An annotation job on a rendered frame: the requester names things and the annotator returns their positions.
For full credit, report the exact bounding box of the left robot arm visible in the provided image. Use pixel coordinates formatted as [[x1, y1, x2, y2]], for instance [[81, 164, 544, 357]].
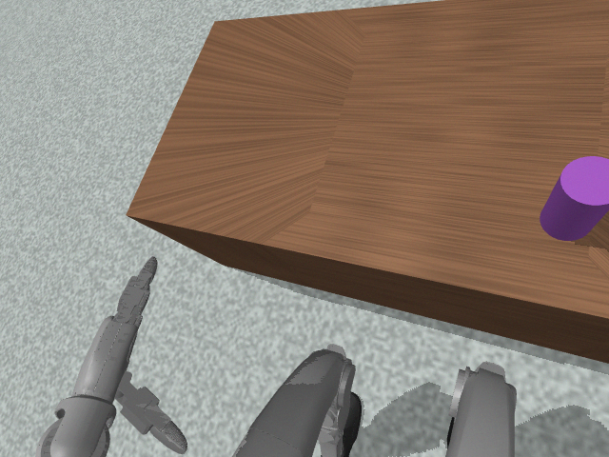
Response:
[[35, 395, 116, 457]]

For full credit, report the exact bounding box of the left robot foot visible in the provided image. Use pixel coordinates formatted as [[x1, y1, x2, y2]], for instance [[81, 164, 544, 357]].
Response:
[[321, 392, 362, 457]]

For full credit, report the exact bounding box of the left robot hand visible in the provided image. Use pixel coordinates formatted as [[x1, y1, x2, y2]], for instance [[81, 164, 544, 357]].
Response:
[[71, 256, 187, 454]]

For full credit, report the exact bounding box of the can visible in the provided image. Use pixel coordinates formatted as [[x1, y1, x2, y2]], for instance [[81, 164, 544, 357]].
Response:
[[540, 156, 609, 241]]

